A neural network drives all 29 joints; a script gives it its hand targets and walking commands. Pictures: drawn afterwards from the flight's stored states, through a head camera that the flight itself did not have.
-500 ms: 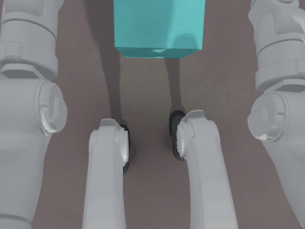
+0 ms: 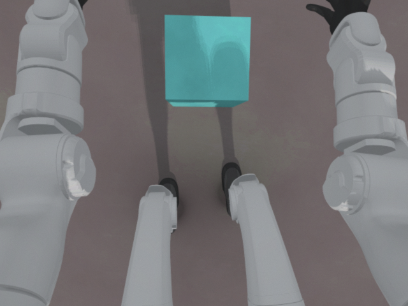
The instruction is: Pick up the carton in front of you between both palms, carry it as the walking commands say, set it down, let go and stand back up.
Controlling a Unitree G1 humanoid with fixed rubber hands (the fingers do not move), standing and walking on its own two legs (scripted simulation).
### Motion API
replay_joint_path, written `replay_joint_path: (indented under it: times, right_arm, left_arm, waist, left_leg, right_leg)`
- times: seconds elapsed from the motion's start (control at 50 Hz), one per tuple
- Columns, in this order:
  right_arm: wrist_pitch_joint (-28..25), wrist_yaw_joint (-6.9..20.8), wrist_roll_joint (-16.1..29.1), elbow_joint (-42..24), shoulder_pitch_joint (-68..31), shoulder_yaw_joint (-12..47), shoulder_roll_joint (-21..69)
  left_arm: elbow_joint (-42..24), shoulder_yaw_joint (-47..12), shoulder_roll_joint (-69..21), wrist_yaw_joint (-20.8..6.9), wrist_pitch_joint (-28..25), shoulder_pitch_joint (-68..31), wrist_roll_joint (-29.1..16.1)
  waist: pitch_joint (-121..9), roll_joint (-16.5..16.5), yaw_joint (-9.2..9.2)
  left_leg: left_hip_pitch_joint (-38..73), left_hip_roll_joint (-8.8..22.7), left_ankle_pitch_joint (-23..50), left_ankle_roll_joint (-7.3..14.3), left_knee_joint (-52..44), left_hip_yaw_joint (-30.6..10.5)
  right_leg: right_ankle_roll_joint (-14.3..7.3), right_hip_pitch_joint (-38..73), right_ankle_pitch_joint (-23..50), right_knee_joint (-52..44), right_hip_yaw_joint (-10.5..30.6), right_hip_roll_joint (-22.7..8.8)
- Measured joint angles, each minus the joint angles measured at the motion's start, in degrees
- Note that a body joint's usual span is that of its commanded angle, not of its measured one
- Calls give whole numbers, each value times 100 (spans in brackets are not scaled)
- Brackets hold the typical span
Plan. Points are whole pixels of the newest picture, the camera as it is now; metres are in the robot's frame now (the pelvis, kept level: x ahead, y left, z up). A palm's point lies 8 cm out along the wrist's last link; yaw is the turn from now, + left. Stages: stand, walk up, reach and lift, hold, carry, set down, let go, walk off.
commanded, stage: set down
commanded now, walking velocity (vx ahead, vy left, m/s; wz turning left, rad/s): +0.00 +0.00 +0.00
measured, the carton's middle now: (205, 69) +0.54 -0.05 -0.47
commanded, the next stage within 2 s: let go in 0.04 s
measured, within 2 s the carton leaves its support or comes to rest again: neither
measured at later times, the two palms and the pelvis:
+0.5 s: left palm (21, 79) +0.45 +0.18 +0.00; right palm out of the picture +0.41 -0.26 +0.01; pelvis +0.05 -0.01 +0.11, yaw +1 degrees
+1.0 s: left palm out of the picture +0.29 +0.22 +0.10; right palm out of the picture +0.25 -0.24 +0.10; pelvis +0.09 +0.00 +0.17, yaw -2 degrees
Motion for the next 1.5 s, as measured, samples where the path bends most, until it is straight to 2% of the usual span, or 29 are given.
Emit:
replay_joint_path:
  times: [0.16, 0.24, 0.32, 0.42, 0.52, 0.76, 0.94, 1.14, 1.32, 1.38, 1.48, 1.5]
  right_arm:
    - [-147, 227, -501, -51, 390, -199, 159]
    - [-193, 455, -807, -316, 1059, -91, 234]
    - [-267, 661, -929, -665, 2004, 157, 289]
    - [-438, 796, -790, -1011, 3140, 485, 298]
    - [-685, 842, -594, -1183, 4134, 738, 344]
    - [-1198, 734, -251, -1674, 6491, 1393, 461]
    - [-1268, 688, -117, -2111, 8011, 1780, 401]
    - [-863, 734, -178, -2260, 8458, 1842, 293]
    - [-565, 734, -267, -2310, 8362, 1825, 314]
    - [-533, 731, -262, -2328, 8379, 1827, 315]
    - [-225, 519, -307, -2504, 8410, 1880, 256]
    - [-381, 457, -337, -2392, 8421, 1898, 224]
  left_arm:
    - [-83, 348, -304, -27, -133, 402, 470]
    - [-592, 438, -635, 114, -146, 1193, 713]
    - [-1239, 329, -938, 250, -221, 2316, 713]
    - [-1776, 128, -1127, 240, -427, 3580, 613]
    - [-1916, -14, -1184, 112, -686, 4520, 591]
    - [-2167, -467, -1174, -78, -1234, 6742, 319]
    - [-2552, -819, -1076, -175, -1368, 8278, 161]
    - [-2936, -1070, -996, -333, -983, 9087, 71]
    - [-3087, -1112, -998, -395, -673, 9097, 68]
    - [-3103, -1110, -1008, -390, -637, 9072, 89]
    - [-2950, -1148, -1003, -226, -810, 9171, 26]
    - [-2825, -1172, -994, -164, -930, 9210, 88]
  waist:
    - [-52, 2, 56]
    - [-98, -22, 117]
    - [-143, -53, 145]
    - [-192, -109, 129]
    - [-266, -165, 127]
    - [-134, -199, 176]
    - [191, -205, 258]
    - [454, -63, 439]
    - [662, -32, 450]
    - [697, -44, 449]
    - [573, -80, 435]
    - [450, -74, 460]
  left_leg:
    - [811, 14, 410, -3, -1119, -35]
    - [1328, 13, 555, -15, -1645, -41]
    - [1969, 25, 656, -31, -2146, -66]
    - [2813, 71, 739, -49, -2681, -104]
    - [3634, 123, 778, -53, -3103, -108]
    - [5865, 217, 811, 4, -4004, -54]
    - [7870, 271, 855, 72, -4787, -28]
    - [9288, 263, 814, 146, -5184, 2]
    - [9668, 252, 750, 145, -5166, -45]
    - [9708, 268, 742, 132, -5165, -52]
    - [9608, 296, 679, 109, -5057, -13]
    - [9508, 317, 635, 83, -5003, 21]
  right_leg:
    - [-22, 825, 368, -1092, -6, -33]
    - [-52, 1321, 473, -1554, 1, -57]
    - [-89, 1941, 533, -1991, -14, -69]
    - [-129, 2768, 591, -2483, -45, -51]
    - [-153, 3568, 621, -2870, -46, -19]
    - [-135, 5767, 657, -3744, 17, 35]
    - [-99, 7782, 716, -4558, 51, 51]
    - [-54, 9199, 679, -4962, 85, 26]
    - [-59, 9584, 581, -4918, 38, 12]
    - [-72, 9626, 576, -4923, 30, 28]
    - [-97, 9484, 507, -4763, 64, 64]
    - [-91, 9372, 487, -4714, 90, 83]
